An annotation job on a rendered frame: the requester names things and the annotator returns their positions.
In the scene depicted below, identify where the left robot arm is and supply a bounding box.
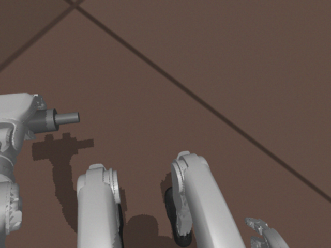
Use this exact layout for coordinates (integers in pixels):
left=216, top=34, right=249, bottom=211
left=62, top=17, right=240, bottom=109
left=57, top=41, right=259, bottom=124
left=0, top=119, right=26, bottom=248

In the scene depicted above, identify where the right robot foot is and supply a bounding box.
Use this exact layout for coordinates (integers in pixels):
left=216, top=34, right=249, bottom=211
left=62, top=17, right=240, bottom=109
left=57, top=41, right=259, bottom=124
left=164, top=187, right=192, bottom=247

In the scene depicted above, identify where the right robot hand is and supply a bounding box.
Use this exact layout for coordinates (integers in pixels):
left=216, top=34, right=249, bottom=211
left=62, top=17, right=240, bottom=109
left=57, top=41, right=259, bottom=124
left=244, top=218, right=289, bottom=248

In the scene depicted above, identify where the left robot hand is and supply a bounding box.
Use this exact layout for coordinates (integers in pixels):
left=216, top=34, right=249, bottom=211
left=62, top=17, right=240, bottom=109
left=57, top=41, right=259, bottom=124
left=0, top=93, right=47, bottom=140

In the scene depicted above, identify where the bottle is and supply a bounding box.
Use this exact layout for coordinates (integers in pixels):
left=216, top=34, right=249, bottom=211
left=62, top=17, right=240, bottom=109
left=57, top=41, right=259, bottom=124
left=27, top=108, right=80, bottom=134

